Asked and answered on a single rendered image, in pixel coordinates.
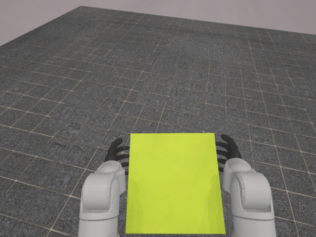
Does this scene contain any right robot forearm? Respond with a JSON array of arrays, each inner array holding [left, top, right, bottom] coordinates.
[[223, 158, 277, 237]]

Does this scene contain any right robot hand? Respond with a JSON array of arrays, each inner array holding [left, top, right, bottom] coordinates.
[[215, 134, 242, 172]]

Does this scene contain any carton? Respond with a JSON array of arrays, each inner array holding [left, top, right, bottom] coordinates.
[[125, 133, 226, 234]]

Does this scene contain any left robot hand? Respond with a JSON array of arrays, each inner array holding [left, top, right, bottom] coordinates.
[[104, 138, 130, 175]]

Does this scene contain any left robot forearm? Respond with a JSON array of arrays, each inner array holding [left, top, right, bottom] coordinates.
[[78, 160, 126, 237]]

